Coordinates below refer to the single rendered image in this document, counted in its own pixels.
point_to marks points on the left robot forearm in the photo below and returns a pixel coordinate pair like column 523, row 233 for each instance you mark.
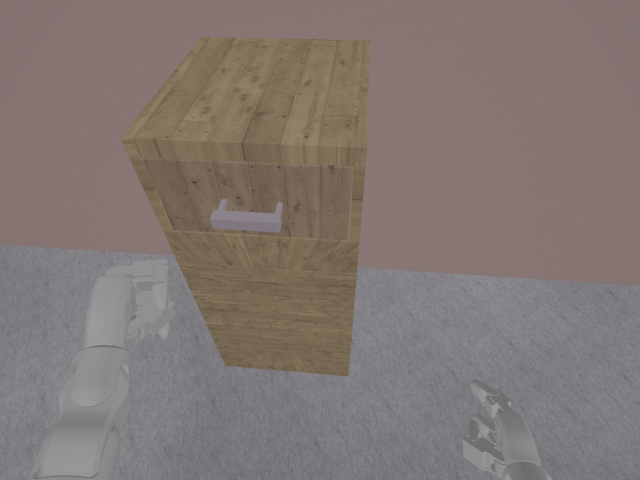
column 94, row 401

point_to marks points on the right robot hand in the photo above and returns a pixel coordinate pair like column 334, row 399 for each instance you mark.
column 507, row 441

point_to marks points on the cabinet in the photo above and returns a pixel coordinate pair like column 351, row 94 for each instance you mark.
column 269, row 302

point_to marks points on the drawer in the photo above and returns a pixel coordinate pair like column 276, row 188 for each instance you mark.
column 316, row 198

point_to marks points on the left robot hand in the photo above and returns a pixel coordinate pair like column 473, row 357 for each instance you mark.
column 113, row 304

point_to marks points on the handle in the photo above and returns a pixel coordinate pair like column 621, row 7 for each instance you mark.
column 248, row 221

